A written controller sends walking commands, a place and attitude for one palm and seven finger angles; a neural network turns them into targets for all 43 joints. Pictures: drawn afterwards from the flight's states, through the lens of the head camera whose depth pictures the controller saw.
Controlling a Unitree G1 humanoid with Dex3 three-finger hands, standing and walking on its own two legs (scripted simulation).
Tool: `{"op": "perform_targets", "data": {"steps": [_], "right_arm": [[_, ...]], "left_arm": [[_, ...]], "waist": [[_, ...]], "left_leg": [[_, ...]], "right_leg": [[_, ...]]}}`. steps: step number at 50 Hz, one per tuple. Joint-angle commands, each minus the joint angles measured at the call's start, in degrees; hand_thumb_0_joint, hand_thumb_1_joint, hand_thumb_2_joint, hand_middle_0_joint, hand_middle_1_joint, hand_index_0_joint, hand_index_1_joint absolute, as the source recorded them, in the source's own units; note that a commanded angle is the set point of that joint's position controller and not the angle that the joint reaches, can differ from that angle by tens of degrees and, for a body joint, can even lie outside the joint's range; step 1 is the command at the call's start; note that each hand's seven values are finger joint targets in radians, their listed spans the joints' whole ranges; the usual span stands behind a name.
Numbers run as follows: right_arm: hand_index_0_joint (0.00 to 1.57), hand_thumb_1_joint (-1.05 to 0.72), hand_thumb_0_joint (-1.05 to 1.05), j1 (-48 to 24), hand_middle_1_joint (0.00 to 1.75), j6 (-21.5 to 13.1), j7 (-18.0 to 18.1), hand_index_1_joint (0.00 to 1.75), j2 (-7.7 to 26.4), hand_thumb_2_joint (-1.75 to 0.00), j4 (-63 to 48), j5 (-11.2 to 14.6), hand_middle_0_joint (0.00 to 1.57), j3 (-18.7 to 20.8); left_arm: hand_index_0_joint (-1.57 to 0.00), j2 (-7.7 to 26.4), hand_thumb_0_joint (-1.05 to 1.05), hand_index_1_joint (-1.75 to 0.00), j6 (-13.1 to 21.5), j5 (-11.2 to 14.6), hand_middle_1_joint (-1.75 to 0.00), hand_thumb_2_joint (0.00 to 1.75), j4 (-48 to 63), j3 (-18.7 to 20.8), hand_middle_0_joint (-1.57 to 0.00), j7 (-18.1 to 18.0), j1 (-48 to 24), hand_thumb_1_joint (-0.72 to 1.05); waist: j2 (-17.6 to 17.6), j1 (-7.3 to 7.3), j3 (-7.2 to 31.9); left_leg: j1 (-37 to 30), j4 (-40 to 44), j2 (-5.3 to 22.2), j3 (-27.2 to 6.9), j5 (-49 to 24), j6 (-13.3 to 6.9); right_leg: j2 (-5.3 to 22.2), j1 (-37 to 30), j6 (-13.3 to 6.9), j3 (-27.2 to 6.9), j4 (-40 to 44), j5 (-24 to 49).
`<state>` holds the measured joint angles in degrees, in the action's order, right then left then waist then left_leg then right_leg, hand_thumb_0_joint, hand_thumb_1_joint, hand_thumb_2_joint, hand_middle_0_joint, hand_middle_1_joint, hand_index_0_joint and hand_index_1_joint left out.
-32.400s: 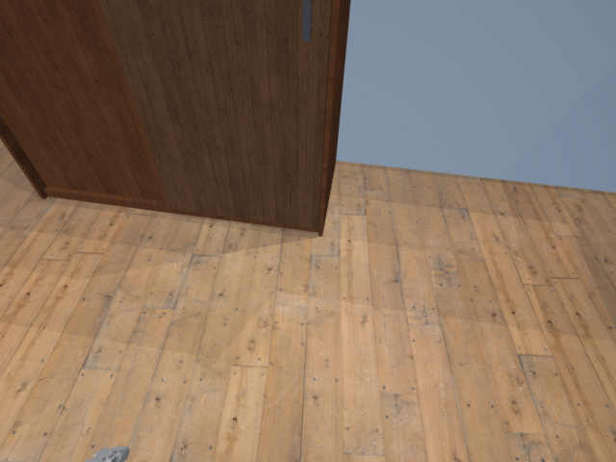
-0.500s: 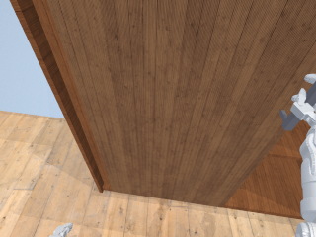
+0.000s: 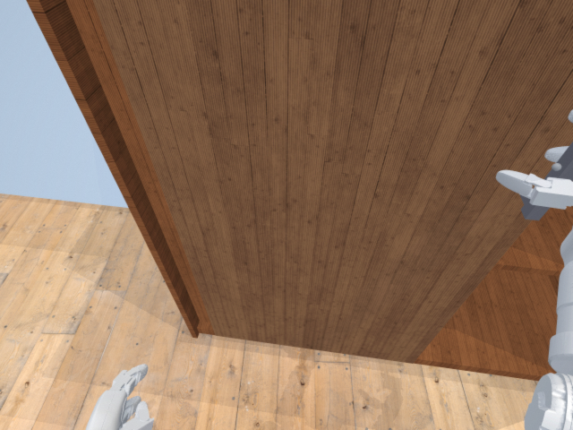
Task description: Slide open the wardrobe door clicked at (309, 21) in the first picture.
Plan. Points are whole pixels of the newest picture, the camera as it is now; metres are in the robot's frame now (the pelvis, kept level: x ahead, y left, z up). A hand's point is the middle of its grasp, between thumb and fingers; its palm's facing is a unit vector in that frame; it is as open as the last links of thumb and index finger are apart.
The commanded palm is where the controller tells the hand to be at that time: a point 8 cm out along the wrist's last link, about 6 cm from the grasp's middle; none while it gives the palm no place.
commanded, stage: loosen the grip on the handle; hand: right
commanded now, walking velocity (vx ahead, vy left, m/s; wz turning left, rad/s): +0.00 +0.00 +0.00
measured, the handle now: (564, 153) +0.45 -0.33 +0.19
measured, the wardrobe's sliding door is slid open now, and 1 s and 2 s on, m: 0.58 0.58 0.58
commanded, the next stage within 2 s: slip the hand off the handle in 0.24 s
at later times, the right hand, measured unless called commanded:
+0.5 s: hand out of the picture +0.41 -0.33 +0.20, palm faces +0.53 +0.83 -0.17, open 14.7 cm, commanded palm +0.36 -0.37 +0.20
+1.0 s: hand out of the picture +0.41 -0.39 +0.20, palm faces +0.50 +0.85 -0.18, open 14.7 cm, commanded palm +0.34 -0.41 +0.20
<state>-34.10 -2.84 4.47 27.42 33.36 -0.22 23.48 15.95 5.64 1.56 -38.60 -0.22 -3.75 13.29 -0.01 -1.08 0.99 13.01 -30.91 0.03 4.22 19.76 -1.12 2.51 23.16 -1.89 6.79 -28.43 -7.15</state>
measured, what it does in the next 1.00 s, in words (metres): stands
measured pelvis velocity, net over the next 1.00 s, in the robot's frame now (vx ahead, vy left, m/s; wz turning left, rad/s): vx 0.01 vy -0.01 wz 0.00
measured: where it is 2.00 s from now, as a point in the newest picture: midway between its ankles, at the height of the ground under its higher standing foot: outside the picture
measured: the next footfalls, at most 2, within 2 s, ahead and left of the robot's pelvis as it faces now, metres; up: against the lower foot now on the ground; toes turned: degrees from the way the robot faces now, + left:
none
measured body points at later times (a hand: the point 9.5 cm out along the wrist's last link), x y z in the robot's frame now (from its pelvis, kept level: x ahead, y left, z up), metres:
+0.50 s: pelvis +0.01 +0.01 +0.00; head +0.03 +0.01 +0.45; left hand +0.12 +0.27 -0.11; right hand +0.37 -0.37 +0.21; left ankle -0.04 +0.10 -0.73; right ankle +0.08 -0.10 -0.73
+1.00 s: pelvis +0.01 -0.01 -0.01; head +0.05 -0.02 +0.44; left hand +0.08 +0.27 -0.11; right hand +0.38 -0.43 +0.21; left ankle -0.04 +0.10 -0.73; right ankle +0.08 -0.11 -0.73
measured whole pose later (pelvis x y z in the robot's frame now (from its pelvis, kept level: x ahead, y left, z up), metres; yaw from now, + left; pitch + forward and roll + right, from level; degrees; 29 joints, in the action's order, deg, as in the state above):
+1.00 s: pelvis +0.01 -0.01 -0.01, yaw +0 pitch +7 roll +2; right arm -37.1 -8.2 -8.7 42.4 47.4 2.0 34.1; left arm 16.2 2.0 1.7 -40.4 -1.0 -7.1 19.4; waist 0.5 -2.8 2.4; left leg 18.5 -33.1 -0.8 4.9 21.2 -0.9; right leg 3.5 30.7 -2.2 5.6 -34.5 -10.4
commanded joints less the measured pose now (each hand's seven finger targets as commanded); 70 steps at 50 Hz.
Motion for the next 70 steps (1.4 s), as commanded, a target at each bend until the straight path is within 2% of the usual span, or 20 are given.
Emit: {"op": "perform_targets", "data": {"steps": [1,2,3,7,11,14,15,16,18,30,32,35,42,45,51,54,58,61,66,70], "right_arm": [[0.34,0.55,0.0,-20.16,1.27,-5.0,0.31,1.27,15.5,-0.2,-14.54,0.45,0.34,1.54],[0.33,0.55,0.0,-18.48,1.25,-4.76,0.15,1.25,15.04,-0.2,-14.28,0.69,0.33,1.42],[0.32,0.55,0.0,-25.15,1.23,-5.09,0.31,1.23,21.54,-0.2,-16.71,0.54,0.32,5.11],[0.26,0.55,0.0,-21.98,1.17,-3.8,-0.62,1.17,17.47,-0.2,-12.44,1.35,0.26,2.62],[0.25,0.55,0.0,-21.02,1.15,-3.6,-1.25,1.15,17.54,-0.2,-17.6,1.85,0.25,2.67],[0.25,0.55,0.0,-18.12,1.15,-2.64,-1.95,1.15,17.52,-0.2,-16.13,2.94,0.25,3.53],[0.25,0.55,0.0,-17.87,1.15,-2.65,-1.9,1.15,18.47,-0.2,-15.69,3.34,0.25,4.71],[0.25,0.55,0.0,-18.56,1.15,-2.51,-1.94,1.15,18.49,-0.2,-16.64,3.28,0.25,4.49],[0.25,0.55,0.0,-20.57,1.15,-2.22,-1.6,1.15,24.54,-0.2,-16.3,2.34,0.25,8.83],[0.25,0.55,0.0,-22.88,1.15,-5.41,-8.96,1.15,30.33,-0.2,-2.52,2.91,0.25,9.96],[0.25,0.55,0.0,-25.27,1.15,-6.68,-10.24,1.15,30.77,-0.2,-3.13,2.55,0.25,9.14],[0.25,0.55,0.0,-26.48,1.15,-8.06,-11.31,1.15,31.01,-0.2,-1.06,2.79,0.25,8.6],[0.25,0.55,0.0,-28.17,1.15,-9.57,-12.12,1.15,33.98,-0.2,0.78,2.53,0.25,9.98],[0.25,0.55,0.0,-24.99,1.15,-9.65,-12.02,1.15,38.45,-0.2,3.52,2.66,0.25,14.31],[0.25,0.55,0.0,-14.45,1.15,-9.17,-13.39,1.15,34.87,-0.2,-7.08,4.73,0.25,14.62],[0.25,0.55,0.0,-7.61,1.15,-6.85,-13.31,1.15,32.98,-0.2,-10.19,7.24,0.25,16.48],[0.25,0.55,0.0,-6.96,1.15,-4.2,-11.96,1.15,31.78,-0.2,-18.2,7.74,0.25,16.45],[0.25,0.55,0.0,-6.7,1.15,-3.52,-10.43,1.15,29.11,-0.2,-25.03,7.36,0.25,14.36],[0.25,0.55,0.0,-2.17,1.15,-1.94,-10.12,1.15,27.17,-0.2,-26.63,8.41,0.25,14.54],[0.25,0.55,0.0,-0.9,1.15,-0.54,-10.37,1.15,22.28,-0.2,-29.16,9.12,0.25,10.5]], "left_arm": [[-0.2,8.03,0.0,-0.3,2.03,0.06,-0.3,0.9,6.48,2.82,-0.2,-1.34,-1.54,0.9],[-0.2,7.81,0.0,-0.3,1.93,0.09,-0.3,0.9,6.55,2.78,-0.2,-1.38,-1.44,0.9],[-0.2,8.42,0.0,-0.3,1.85,-0.01,-0.3,0.9,5.75,2.69,-0.2,-1.81,-0.97,0.9],[-0.2,7.83,0.0,-0.3,1.7,0.01,-0.3,0.9,4.74,2.65,-0.2,-2.22,0.23,0.9],[-0.2,7.84,0.0,-0.3,1.53,-0.09,-0.3,0.9,5.16,3.06,-0.2,-2.2,0.81,0.9],[-0.2,7.77,0.0,-0.3,1.01,0.19,-0.3,0.9,4.8,2.87,-0.2,-2.37,1.0,0.9],[-0.2,7.9,0.0,-0.3,0.91,0.29,-0.3,0.9,4.51,2.88,-0.2,-2.64,1.25,0.9],[-0.2,7.81,0.0,-0.3,0.86,0.32,-0.3,0.9,4.76,2.83,-0.2,-2.6,1.03,0.9],[-0.2,8.03,0.0,-0.3,0.64,0.07,-0.3,0.9,4.4,2.79,-0.2,-2.94,1.45,0.9],[-0.2,8.98,0.0,-0.3,-0.32,0.55,-0.3,0.9,3.62,2.65,-0.2,-4.13,4.59,0.9],[-0.2,8.96,0.0,-0.3,-0.42,0.52,-0.3,0.9,3.7,2.75,-0.2,-4.03,4.99,0.9],[-0.2,9.11,0.0,-0.3,-0.64,0.46,-0.3,0.9,3.4,2.69,-0.2,-4.21,5.83,0.9],[-0.2,9.62,0.0,-0.3,-0.98,0.28,-0.3,0.9,3.42,2.64,-0.2,-4.25,6.72,0.9],[-0.2,10.13,0.0,-0.3,-1.37,0.13,-0.3,0.9,3.27,2.69,-0.2,-4.55,7.51,0.9],[-0.2,9.47,0.0,-0.3,-1.34,0.34,-0.3,0.9,6.7,2.88,-0.2,-3.5,6.05,0.9],[-0.2,9.29,0.0,-0.3,-1.14,0.96,-0.3,0.9,7.38,2.98,-0.2,-3.53,4.54,0.9],[-0.2,8.69,0.0,-0.3,0.0,1.2,-0.3,0.9,8.2,2.64,-0.2,-4.14,2.43,0.9],[-0.2,7.73,0.0,-0.3,1.08,1.13,-0.3,0.9,8.72,2.0,-0.2,-4.51,0.83,0.9],[-0.2,7.3,0.0,-0.3,2.19,1.26,-0.3,0.9,8.02,1.44,-0.2,-5.17,-1.03,0.9],[-0.2,6.39,0.0,-0.3,3.13,1.78,-0.3,0.9,8.43,0.6,-0.2,-5.47,-3.45,0.9]], "waist": [[3.41,1.36,15.04],[3.69,1.67,14.72],[4.45,1.06,16.44],[3.35,0.63,14.78],[5.47,1.07,19.14],[3.38,0.88,16.73],[1.36,1.09,15.59],[2.76,1.09,16.37],[3.04,1.2,17.43],[3.03,-0.7,13.86],[5.38,-1.01,16.65],[6.43,-1.36,15.57],[9.27,-1.03,17.91],[6.19,-0.34,17.41],[9.49,2.2,22.02],[6.49,2.59,18.29],[8.13,2.51,17.2],[10.08,2.17,17.14],[8.05,2.4,15.15],[7.41,2.0,11.84]], "left_leg": [[8.56,6.43,-0.58,-2.79,-7.74,-0.2],[8.76,6.11,-0.63,-2.65,-8.21,-0.23],[8.55,6.26,-0.62,-2.92,-8.76,-0.05],[9.19,5.94,-0.86,-2.71,-10.9,0.1],[7.55,5.05,-0.93,-2.85,-15.28,0.02],[7.86,4.79,-1.0,-2.65,-16.69,0.36],[7.01,5.09,-0.86,-2.64,-17.32,0.37],[7.11,4.93,-0.92,-2.88,-17.27,0.49],[6.99,4.75,-0.94,-3.01,-16.66,0.52],[10.42,4.93,-0.62,-4.12,-14.45,0.97],[10.75,3.99,-0.86,-3.97,-15.98,0.9],[12.72,4.37,-1.02,-3.81,-13.04,0.61],[15.06,3.83,-1.69,-2.91,-9.6,0.24],[13.39,4.02,-1.67,-2.91,-9.9,0.27],[11.51,2.7,-2.53,-2.09,-13.42,-0.03],[11.55,3.32,-2.63,-1.53,-12.34,0.29],[11.87,3.99,-2.51,-1.45,-9.59,0.29],[12.09,4.24,-2.51,-1.35,-8.79,0.1],[10.71,5.19,-2.24,-1.26,-8.35,0.07],[11.15,6.35,-1.98,-1.05,-6.99,0.09]], "right_leg": [[-0.43,-18.95,-0.6,-5.75,1.44,-0.43],[-0.34,-19.0,-0.44,-5.71,1.11,0.51],[-0.2,-19.64,-0.53,-5.79,0.99,0.94],[-0.46,-18.78,-0.59,-5.53,-0.14,3.02],[-0.63,-21.13,-0.71,-5.51,-1.21,7.89],[-0.6,-19.59,-0.65,-5.27,-1.32,8.47],[-0.43,-18.58,-0.88,-5.21,-1.5,8.33],[-0.76,-18.36,-0.79,-5.06,-1.39,7.99],[-0.65,-18.38,-0.79,-5.18,-1.43,8.09],[-0.94,-13.75,-1.18,-4.94,-3.46,3.93],[-1.08,-15.24,-1.15,-5.08,-3.96,5.89],[-0.83,-15.41,-1.24,-5.73,-4.37,4.38],[-0.5,-17.16,-1.01,-7.47,-3.94,3.39],[-0.33,-15.06,-1.36,-7.27,-4.17,3.61],[-0.19,-19.0,-1.04,-7.39,-4.05,9.25],[0.14,-17.42,-0.93,-7.39,-2.96,7.63],[0.26,-18.27,-0.78,-7.93,-1.38,4.35],[0.45,-20.65,-0.57,-8.86,-0.33,2.9],[0.38,-20.34,-0.26,-9.31,1.02,0.62],[0.35,-20.56,-0.14,-9.75,2.43,-3.16]]}}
